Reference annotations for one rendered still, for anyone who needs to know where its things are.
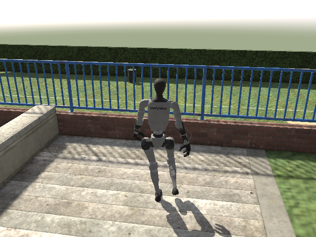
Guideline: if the robot right foot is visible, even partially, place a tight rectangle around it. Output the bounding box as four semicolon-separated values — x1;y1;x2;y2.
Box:
172;188;179;195

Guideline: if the right robot hand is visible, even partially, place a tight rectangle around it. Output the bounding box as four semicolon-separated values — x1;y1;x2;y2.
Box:
179;144;191;157

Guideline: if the right robot thigh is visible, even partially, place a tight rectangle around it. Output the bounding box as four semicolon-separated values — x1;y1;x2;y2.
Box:
164;137;175;165

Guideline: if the left robot hand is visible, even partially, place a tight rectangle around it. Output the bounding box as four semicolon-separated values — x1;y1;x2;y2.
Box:
133;132;145;141

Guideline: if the robot left forearm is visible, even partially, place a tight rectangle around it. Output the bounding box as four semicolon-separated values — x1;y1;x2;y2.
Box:
134;119;141;134

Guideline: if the robot right upper arm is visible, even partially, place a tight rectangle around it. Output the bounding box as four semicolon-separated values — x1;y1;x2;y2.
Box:
169;100;183;128

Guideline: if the robot left upper arm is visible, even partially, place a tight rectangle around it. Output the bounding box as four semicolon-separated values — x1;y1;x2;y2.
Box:
136;99;149;126

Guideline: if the robot right forearm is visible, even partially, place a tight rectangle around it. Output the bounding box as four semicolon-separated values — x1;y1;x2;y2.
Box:
178;121;189;145

